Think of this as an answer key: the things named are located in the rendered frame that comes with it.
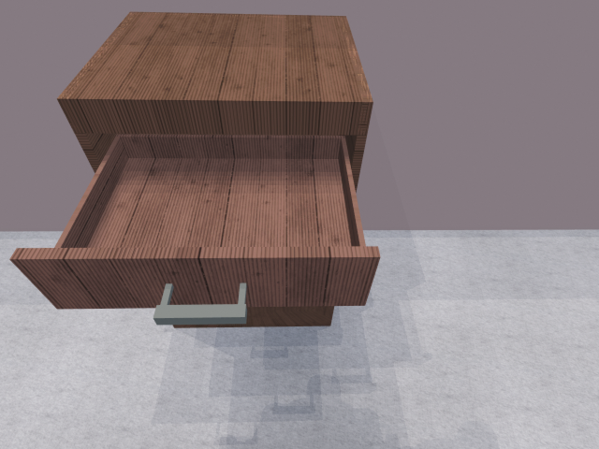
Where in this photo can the cabinet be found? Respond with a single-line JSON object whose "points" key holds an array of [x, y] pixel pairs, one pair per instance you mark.
{"points": [[168, 73]]}

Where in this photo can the handle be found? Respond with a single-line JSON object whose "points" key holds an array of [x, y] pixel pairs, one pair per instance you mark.
{"points": [[211, 314]]}

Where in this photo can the drawer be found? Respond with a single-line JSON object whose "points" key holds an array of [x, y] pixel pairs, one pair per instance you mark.
{"points": [[206, 213]]}

